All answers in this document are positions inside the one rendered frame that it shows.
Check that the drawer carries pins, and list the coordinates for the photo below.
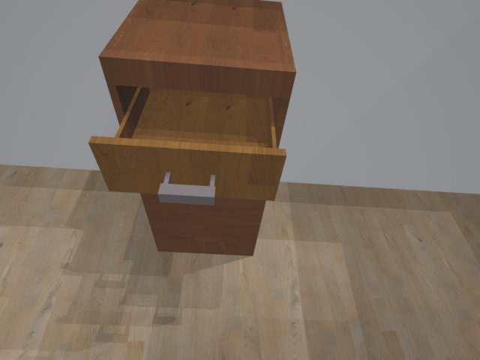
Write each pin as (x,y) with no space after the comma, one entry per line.
(193,135)

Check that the handle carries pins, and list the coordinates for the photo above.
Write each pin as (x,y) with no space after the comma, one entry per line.
(187,194)

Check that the cabinet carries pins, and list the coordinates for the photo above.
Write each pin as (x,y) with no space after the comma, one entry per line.
(238,47)

